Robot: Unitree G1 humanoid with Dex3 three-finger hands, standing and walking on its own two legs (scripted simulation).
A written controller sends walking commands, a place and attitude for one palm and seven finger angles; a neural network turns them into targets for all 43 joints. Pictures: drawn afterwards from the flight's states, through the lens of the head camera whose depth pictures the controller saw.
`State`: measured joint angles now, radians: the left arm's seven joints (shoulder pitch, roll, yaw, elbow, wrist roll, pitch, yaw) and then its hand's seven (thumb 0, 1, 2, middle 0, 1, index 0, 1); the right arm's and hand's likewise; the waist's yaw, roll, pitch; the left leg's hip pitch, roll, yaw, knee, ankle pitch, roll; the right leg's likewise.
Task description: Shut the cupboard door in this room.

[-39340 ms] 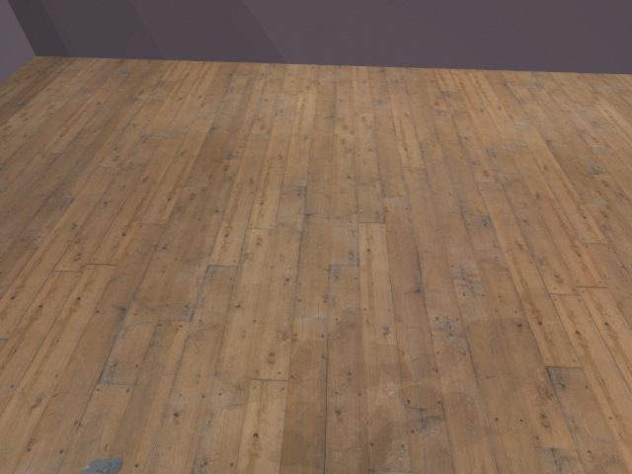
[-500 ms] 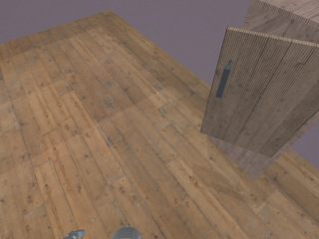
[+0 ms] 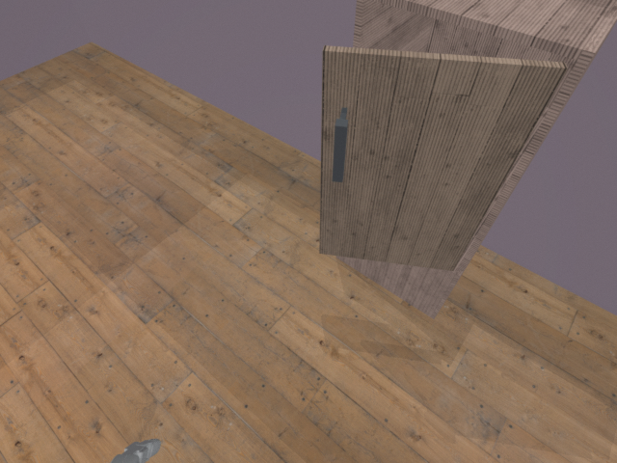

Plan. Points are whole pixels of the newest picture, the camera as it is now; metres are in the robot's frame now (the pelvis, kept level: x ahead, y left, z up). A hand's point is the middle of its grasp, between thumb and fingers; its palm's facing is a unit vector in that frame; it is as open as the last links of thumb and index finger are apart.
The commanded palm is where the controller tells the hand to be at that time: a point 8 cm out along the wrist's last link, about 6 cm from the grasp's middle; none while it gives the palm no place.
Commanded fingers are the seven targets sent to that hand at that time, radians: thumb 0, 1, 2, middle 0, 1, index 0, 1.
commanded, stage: turn to face it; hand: left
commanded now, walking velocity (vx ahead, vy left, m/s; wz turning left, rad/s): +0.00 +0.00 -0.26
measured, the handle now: (340, 145) +0.66 -0.03 +0.00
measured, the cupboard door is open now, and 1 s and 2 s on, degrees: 29 29 29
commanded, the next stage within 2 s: take the last steps up to it in 0.02 s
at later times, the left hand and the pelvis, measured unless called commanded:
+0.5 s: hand out of the picture +0.14 +0.18 -0.16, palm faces -0.12 -0.98 -0.15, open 7.4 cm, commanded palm none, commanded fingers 0.00 0.90 0.90 -0.20 -0.30 -0.20 -0.30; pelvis +0.06 +0.00 +0.02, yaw -8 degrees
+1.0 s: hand (298, 379) +0.26 +0.04 -0.16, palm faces -0.14 -0.97 -0.20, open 7.3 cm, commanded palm none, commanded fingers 0.00 0.90 0.90 -0.20 -0.30 -0.20 -0.30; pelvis +0.17 -0.13 +0.01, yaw -9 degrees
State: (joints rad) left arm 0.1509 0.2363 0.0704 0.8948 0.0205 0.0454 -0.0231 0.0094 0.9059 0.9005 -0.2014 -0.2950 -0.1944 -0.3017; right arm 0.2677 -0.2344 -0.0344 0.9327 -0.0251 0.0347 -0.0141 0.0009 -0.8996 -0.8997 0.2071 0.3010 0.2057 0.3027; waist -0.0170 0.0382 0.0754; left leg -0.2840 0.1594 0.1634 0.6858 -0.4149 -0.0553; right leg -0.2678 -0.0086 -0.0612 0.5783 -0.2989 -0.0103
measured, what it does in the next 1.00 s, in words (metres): walks ahead: left foot, then right foot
